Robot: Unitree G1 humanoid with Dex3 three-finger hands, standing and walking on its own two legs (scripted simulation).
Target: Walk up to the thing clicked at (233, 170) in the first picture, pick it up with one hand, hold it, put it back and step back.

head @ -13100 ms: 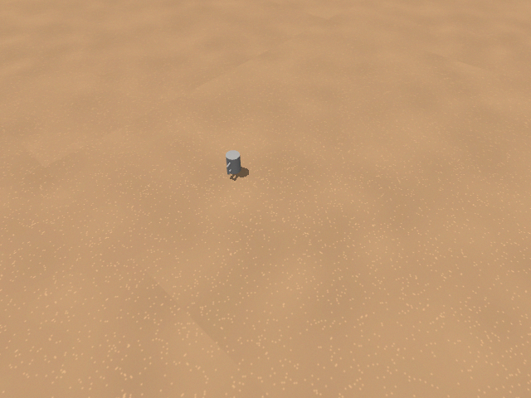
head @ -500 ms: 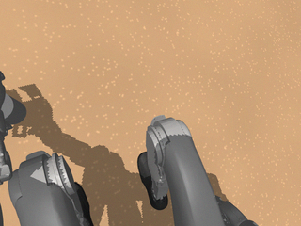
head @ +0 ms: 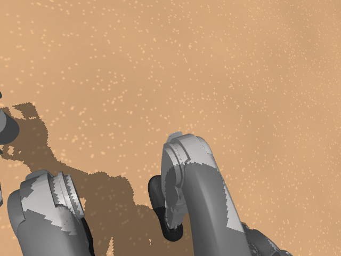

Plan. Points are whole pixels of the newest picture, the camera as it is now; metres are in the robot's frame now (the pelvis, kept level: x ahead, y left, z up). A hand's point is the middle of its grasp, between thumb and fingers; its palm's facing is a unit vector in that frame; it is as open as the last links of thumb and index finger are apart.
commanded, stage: close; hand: left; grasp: from above
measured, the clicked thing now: out of the picture +0.42 +0.29 -0.24
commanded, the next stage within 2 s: settle in 1.50 s
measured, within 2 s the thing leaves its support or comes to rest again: neither
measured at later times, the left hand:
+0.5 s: hand out of the picture +0.43 +0.29 -0.22, palm faces -0.45 -0.12 -0.88, open 13.6 cm
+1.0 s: hand out of the picture +0.43 +0.29 -0.21, palm faces -0.44 -0.10 -0.89, open 13.0 cm
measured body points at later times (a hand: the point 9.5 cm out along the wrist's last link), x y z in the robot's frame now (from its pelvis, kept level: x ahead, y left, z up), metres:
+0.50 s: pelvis +0.00 +0.00 +0.00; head +0.25 +0.10 +0.36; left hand +0.45 +0.30 -0.17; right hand +0.03 -0.25 -0.07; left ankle +0.06 +0.13 -0.26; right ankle +0.11 -0.12 -0.26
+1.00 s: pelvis -0.01 +0.00 +0.00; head +0.24 +0.10 +0.36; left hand +0.45 +0.29 -0.16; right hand +0.04 -0.26 -0.07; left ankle +0.06 +0.13 -0.26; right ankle +0.11 -0.12 -0.26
